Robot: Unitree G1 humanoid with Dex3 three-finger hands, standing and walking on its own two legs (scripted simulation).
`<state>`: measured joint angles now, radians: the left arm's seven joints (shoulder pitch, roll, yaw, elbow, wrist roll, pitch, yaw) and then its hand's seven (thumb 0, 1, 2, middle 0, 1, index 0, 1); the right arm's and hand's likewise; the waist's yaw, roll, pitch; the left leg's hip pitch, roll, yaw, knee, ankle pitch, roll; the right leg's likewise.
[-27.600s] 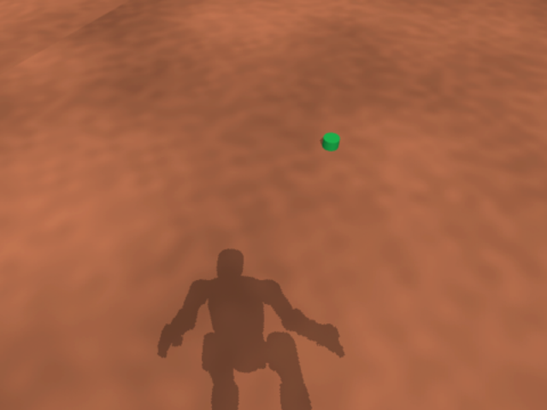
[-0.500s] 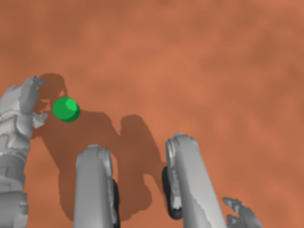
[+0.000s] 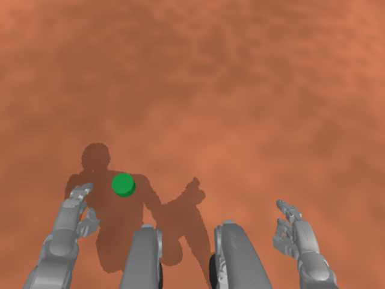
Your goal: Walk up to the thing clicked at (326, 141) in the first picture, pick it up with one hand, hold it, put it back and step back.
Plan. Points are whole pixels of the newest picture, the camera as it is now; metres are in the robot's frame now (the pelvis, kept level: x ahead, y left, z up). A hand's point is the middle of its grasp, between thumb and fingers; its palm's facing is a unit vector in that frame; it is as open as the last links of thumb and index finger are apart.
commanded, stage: home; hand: left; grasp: from above
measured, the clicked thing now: (123, 185) +0.50 +0.25 -0.57
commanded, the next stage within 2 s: none
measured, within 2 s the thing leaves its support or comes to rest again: neither
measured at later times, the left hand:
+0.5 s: hand (75, 231) +0.22 +0.18 +0.08, palm faces +0.08 -0.97 -0.21, open 7.4 cm
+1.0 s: hand (72, 233) +0.22 +0.18 +0.07, palm faces +0.07 -0.98 -0.21, open 7.4 cm
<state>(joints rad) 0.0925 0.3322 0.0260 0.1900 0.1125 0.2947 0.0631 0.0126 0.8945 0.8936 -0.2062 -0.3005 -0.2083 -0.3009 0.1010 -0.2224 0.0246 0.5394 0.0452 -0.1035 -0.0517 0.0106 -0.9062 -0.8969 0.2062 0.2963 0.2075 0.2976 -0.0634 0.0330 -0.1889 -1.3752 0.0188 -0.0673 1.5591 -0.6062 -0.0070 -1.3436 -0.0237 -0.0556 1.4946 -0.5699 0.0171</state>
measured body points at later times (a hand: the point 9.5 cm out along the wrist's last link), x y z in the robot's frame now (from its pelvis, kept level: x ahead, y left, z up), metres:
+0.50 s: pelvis +0.06 +0.00 +0.12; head +0.08 +0.00 +0.57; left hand +0.21 +0.23 +0.09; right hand +0.22 -0.25 +0.06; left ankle +0.06 +0.12 -0.56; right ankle +0.07 -0.13 -0.56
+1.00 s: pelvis +0.06 +0.00 +0.12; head +0.08 +0.00 +0.57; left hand +0.21 +0.23 +0.09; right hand +0.23 -0.24 +0.06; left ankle +0.06 +0.12 -0.56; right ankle +0.07 -0.13 -0.56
